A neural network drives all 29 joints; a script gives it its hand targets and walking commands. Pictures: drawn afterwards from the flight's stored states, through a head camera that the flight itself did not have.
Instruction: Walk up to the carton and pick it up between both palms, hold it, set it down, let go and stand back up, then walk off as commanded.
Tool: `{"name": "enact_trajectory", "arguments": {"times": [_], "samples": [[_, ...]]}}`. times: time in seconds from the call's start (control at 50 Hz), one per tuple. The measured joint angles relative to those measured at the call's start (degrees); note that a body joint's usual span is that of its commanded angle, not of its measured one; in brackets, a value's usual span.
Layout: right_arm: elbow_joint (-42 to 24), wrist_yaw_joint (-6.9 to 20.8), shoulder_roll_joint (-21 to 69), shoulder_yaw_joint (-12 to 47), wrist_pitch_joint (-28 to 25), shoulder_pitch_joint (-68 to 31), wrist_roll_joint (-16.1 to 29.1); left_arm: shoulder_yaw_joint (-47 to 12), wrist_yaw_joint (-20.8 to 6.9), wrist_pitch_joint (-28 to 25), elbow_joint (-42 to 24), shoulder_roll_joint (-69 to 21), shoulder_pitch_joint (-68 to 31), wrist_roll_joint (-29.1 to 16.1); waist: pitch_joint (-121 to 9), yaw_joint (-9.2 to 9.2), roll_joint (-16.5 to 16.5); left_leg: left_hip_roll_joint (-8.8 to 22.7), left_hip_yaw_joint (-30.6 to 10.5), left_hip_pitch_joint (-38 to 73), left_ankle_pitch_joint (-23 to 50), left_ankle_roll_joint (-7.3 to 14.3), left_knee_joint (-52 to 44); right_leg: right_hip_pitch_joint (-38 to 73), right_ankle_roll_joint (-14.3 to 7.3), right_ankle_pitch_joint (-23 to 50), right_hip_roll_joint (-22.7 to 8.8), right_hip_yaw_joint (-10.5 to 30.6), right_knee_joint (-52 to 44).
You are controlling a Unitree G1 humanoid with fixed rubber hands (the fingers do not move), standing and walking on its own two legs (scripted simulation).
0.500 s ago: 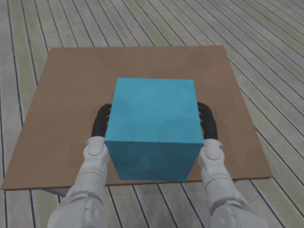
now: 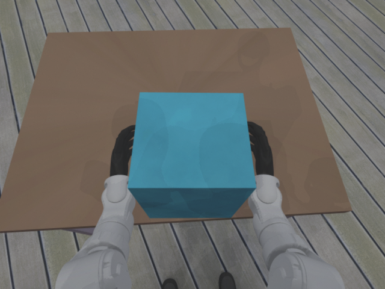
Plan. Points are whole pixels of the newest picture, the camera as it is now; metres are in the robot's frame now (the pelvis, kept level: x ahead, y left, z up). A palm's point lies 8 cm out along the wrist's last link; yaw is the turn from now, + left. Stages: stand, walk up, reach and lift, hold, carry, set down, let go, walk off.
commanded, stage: set down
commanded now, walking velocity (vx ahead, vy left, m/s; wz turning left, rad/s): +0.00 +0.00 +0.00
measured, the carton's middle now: (191, 162) +0.40 +0.03 -0.07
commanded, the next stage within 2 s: none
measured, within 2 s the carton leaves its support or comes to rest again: rests again in 0.12 s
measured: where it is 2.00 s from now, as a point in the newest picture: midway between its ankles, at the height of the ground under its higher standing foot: outside the picture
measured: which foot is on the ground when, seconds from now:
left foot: down 0.00-1.00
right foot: down 0.00-1.00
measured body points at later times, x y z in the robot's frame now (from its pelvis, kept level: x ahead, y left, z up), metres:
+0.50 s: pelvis -0.02 +0.00 +0.00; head +0.14 +0.01 +0.42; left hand +0.38 +0.18 -0.05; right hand +0.39 -0.12 -0.03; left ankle -0.04 +0.10 -0.74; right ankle -0.01 -0.15 -0.74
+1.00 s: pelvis -0.02 +0.00 -0.01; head +0.13 +0.02 +0.41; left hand +0.38 +0.18 -0.05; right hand +0.38 -0.12 -0.04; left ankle -0.04 +0.10 -0.74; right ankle -0.01 -0.15 -0.74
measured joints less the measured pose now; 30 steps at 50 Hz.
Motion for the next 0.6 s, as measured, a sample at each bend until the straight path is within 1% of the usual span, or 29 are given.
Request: {"name": "enact_trajectory", "arguments": {"times": [0.14, 0.32, 0.6], "samples": [[1.51, -0.02, -0.09, -0.23, 0.04, -0.74, 0.01, -0.01, 0.28, -1.44, 2.90, 0.88, -0.78, -0.55, -0.31, 0.00, 0.00, 0.05, 0.00, -0.64, 0.00, -0.02, 0.75, -0.89, 0.00, -0.28, 0.09, 0.00, 1.29], [2.18, 0.03, -0.11, -1.03, -0.06, -1.88, 0.01, -0.01, 0.42, -2.27, 4.87, 1.57, -2.24, -0.92, -0.41, -0.08, 0.00, 0.02, 0.00, -2.20, -0.01, -0.02, 1.94, -2.52, 0.00, -0.40, 0.09, 0.00, 2.64], [2.94, 0.42, -0.11, -2.51, -0.55, -3.10, -0.55, -0.01, 0.66, -2.99, 5.93, 2.03, -3.37, -0.96, -0.48, -0.17, 0.00, -0.02, 0.00, -3.92, -0.14, 0.00, 3.30, -4.42, 0.00, -0.78, 0.09, 0.00, 4.43]]}}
